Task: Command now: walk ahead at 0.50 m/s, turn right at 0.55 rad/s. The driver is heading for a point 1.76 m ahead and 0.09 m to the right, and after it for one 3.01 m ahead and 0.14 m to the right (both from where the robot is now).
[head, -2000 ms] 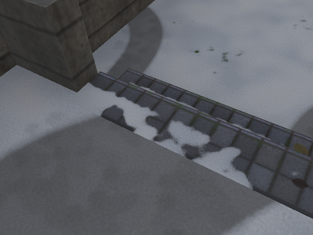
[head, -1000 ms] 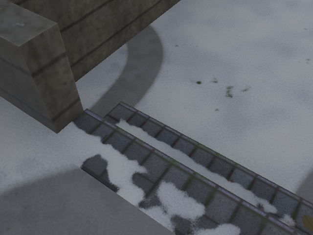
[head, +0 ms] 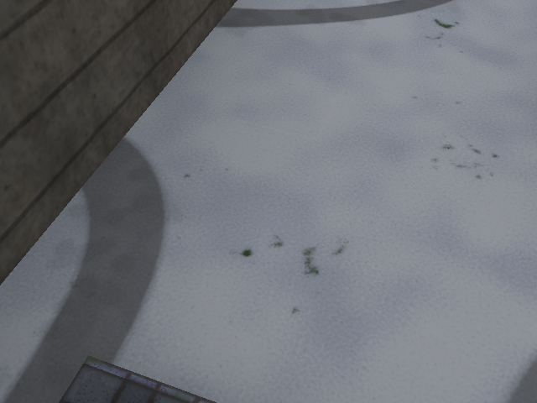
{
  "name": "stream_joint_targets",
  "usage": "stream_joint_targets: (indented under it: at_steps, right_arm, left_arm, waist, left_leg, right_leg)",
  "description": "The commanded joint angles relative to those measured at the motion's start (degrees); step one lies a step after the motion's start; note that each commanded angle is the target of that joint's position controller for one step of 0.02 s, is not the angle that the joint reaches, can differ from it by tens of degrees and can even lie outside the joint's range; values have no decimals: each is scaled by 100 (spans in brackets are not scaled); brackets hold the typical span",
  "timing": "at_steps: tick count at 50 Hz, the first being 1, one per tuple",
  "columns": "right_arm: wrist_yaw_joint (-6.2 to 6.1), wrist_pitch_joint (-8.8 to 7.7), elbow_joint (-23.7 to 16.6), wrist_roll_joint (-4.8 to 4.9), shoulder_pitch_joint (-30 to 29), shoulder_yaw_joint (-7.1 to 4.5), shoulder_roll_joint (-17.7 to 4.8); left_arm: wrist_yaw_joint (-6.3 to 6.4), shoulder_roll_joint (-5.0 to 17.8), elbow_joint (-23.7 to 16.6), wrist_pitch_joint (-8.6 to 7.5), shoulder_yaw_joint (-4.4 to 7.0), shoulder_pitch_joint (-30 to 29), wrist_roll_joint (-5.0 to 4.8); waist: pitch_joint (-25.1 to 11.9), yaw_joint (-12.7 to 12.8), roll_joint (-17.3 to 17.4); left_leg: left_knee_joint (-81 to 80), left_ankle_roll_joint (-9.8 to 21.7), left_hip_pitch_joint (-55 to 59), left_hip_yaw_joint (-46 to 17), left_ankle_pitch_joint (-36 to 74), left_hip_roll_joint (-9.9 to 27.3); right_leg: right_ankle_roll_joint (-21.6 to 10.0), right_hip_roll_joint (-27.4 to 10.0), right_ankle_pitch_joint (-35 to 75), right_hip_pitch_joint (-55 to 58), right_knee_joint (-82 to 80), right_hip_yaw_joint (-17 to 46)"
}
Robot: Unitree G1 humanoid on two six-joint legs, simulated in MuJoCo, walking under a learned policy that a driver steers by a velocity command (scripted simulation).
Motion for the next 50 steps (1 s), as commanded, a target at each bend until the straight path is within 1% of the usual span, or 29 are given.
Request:
stream_joint_targets:
  at_steps: [1, 4, 6, 7, 8, 9, 10, 12, 15, 16, 19, 21, 25, 27, 28, 29, 30, 31, 32, 34, 37, 38, 40, 41, 43, 45, 48, 49, 50]
  right_arm:
    - [135, -3, -284, -60, 407, 1, -251]
    - [23, -116, -102, -204, 1692, -229, -682]
    - [-168, -202, 353, 49, 3638, -445, -1035]
    - [-82, -286, 105, 192, 2780, -350, -1269]
    - [166, -300, -94, 66, 2379, -354, -1112]
    - [286, -302, -59, 138, 1768, -365, -876]
    - [282, -314, -31, 312, 1523, -214, -235]
    - [72, -275, -50, 170, 906, -71, 189]
    - [-154, -301, 339, -56, 1484, -252, -293]
    - [-272, -381, 339, -119, 1643, -150, 15]
    - [-314, -424, 684, 110, 2784, -99, 5]
    - [55, -324, 657, -207, 2482, -232, -624]
    - [199, -340, 691, 26, 2050, -256, -878]
    - [395, -93, 912, -92, 1853, -343, -1327]
    - [563, -56, 1376, -240, 2782, -203, -711]
    - [696, -80, 1284, -12, 4035, -93, 301]
    - [731, -130, 896, 224, 3127, -170, -231]
    - [638, -266, 391, 226, 2163, -148, -317]
    - [433, -342, 221, 240, 1572, -264, -536]
    - [214, -356, 341, -3, 1356, -114, -194]
    - [347, -81, 541, -131, 1164, -98, -29]
    - [459, -44, 592, -225, 1365, -38, 54]
    - [497, -111, 380, -268, 526, -15, -134]
    - [406, -112, 375, -216, 303, 12, -175]
    - [396, -5, 145, -199, 100, -19, -206]
    - [376, 55, -2, -258, -234, -130, -665]
    - [401, 30, -260, -137, -1505, 41, -285]
    - [417, -138, -530, 1112, -2100, -199, -269]
    - [470, -194, -485, 1159, -1919, -133, -187]
  left_arm:
    - [-118, 1066, -668, -83, 230, -460, 171]
    - [-17, 1050, -1097, -137, 204, -1033, 135]
    - [-204, 835, -1419, -266, 170, -1744, 2]
    - [-310, -174, -1088, -303, -53, -115, 12]
    - [-293, 342, -903, -303, 82, 386, -24]
    - [-180, 703, -913, -133, 168, 188, -52]
    - [-24, 755, -1058, 54, 135, -511, 95]
    - [61, 246, -1073, 252, -96, -855, 215]
    - [-285, 173, -793, 241, -227, -475, 326]
    - [-326, 422, -848, 206, -213, -912, 394]
    - [-234, 460, -970, 128, -245, -1980, 196]
    - [-242, 377, -1126, 306, -248, -2178, 67]
    - [-67, 746, -1115, 460, -94, -1604, 195]
    - [16, 1190, -393, 366, 217, 463, 65]
    - [17, 1654, 41, 377, 526, 1690, 209]
    - [-44, 2037, -2, 343, 517, 1742, 100]
    - [-137, 1623, 145, 362, 507, 2136, 345]
    - [-101, 1314, -106, 307, 409, 1249, 205]
    - [-159, 1066, -171, 257, 272, 504, 83]
    - [-127, -169, -346, 83, -259, -544, 314]
    - [69, 384, -30, -106, -180, -336, -25]
    - [105, 532, 81, -114, -135, -118, 130]
    - [320, 210, 258, -178, -255, 573, 86]
    - [367, 29, 128, -152, -332, 484, 51]
    - [110, 300, 81, -60, -366, 122, 286]
    - [44, 385, 163, -44, -361, 338, 183]
    - [288, 302, 744, 47, -330, 1617, -7]
    - [570, 522, 772, 388, -35, 1241, -741]
    - [663, 618, 757, 543, -23, 1170, -679]
  waist:
    - [58, -490, -476]
    - [-152, -1125, -207]
    - [-408, -2140, 343]
    - [-1126, -883, 1213]
    - [-676, -685, 402]
    - [-49, -583, 666]
    - [-13, -671, -22]
    - [92, -514, -121]
    - [196, -660, 155]
    - [304, -959, -57]
    - [228, -1532, -106]
    - [535, -1320, 362]
    - [944, -787, 28]
    - [644, 109, -460]
    - [-2, 385, -1526]
    - [-1826, -534, -1723]
    - [-1433, 100, -1206]
    - [-615, 45, -912]
    - [270, -205, -491]
    - [950, -1019, 155]
    - [741, -866, -450]
    - [580, -895, -354]
    - [429, -319, -64]
    - [294, -220, 258]
    - [561, -616, -359]
    - [1049, -526, -124]
    - [1318, 476, -122]
    - [1673, 444, 234]
    - [1502, 341, 68]
  left_leg:
    - [610, -70, 2067, 360, 1289, -303]
    - [841, 9, 2875, 629, -67, -596]
    - [-684, 609, 4923, 213, 15, -379]
    - [-1209, 2469, 5376, -2234, 3075, 1399]
    - [-1613, 3084, 4707, -3324, 3862, 2097]
    - [-1937, 2925, 3700, -3745, 1670, 2328]
    - [-1837, 2511, 3085, -3068, 571, 1927]
    - [-1911, 1950, 1897, -1601, 731, 1073]
    - [-1499, 1513, 731, -269, 115, 259]
    - [-1148, 1315, 1815, -346, -590, 244]
    - [-189, 1271, 2245, -360, -1489, 216]
    - [-743, 1183, -395, 16, -2721, 96]
    - [486, 814, 702, -458, -2814, 601]
    - [2609, 501, 1078, -281, -1687, 470]
    - [5695, -26, 329, 87, -2736, -387]
    - [7484, -39, -1065, 38, -3518, -745]
    - [8076, 2, -2514, -9, -3448, -884]
    - [7410, 100, -3699, 85, -2601, -499]
    - [6781, 175, -3802, -128, -1683, -230]
    - [3968, 517, -2346, -778, 568, 592]
    - [2094, 320, -1043, -283, 1663, 390]
    - [2252, 314, -887, -197, 1867, 271]
    - [468, 147, -2398, -457, 3415, 363]
    - [-820, 140, -1228, -91, 4687, 262]
    - [37, 290, 1075, 222, 4633, -18]
    - [-241, 268, 182, 75, 3583, 23]
    - [-2104, 90, -1541, 8, 2802, 131]
    - [-2023, 69, -1246, -195, 3084, -9]
    - [-2284, 98, -991, -34, 3015, -113]
  right_leg:
    - [-1000, -1215, 769, -2036, -353, 1265]
    - [-794, -1104, 2330, -2032, 1294, 1379]
    - [-479, -516, 2315, -3139, 3831, 1217]
    - [43, 214, -2098, -3859, 5677, 411]
    - [247, -162, -2307, -4530, 6803, 515]
    - [424, -626, -1868, -5086, 7211, 626]
    - [557, -972, -1557, -5018, 6922, 444]
    - [867, -1325, -1255, -3921, 5652, 182]
    - [674, -1173, 301, -2586, 5014, -525]
    - [587, -1611, 2215, -3646, 3581, 8]
    - [580, -1699, 3827, -3593, 1120, -295]
    - [613, -1138, 3915, -692, 1618, -1161]
    - [447, -1332, 2810, -18, 343, -735]
    - [247, -1346, 3437, 1844, -1069, -925]
    - [-584, -1922, 4448, 3432, -425, -551]
    - [-1368, -2580, 7777, 5273, 2134, 127]
    - [-1523, -2791, 6988, 5227, 1785, 741]
    - [-1493, -2947, 3700, 4187, 1094, 1189]
    - [-1566, -3026, 427, 2457, 332, 1916]
    - [-1053, -2768, 355, -348, -302, 1322]
    - [-1480, -2217, 182, -1414, -544, 858]
    - [-1457, -2064, 615, -1439, -6, 691]
    - [-1203, -2026, 534, 425, 782, 756]
    - [-933, -1516, -92, -334, 1189, 69]
    - [-954, -1439, -1138, -2648, 859, 172]
    - [-1081, -1816, -1339, -1690, 1109, 704]
    - [-1003, -1898, -924, 1254, 1889, 1258]
    - [-670, -1842, 45, 582, 2310, 1101]
    - [-598, -1762, 564, 781, 2534, 860]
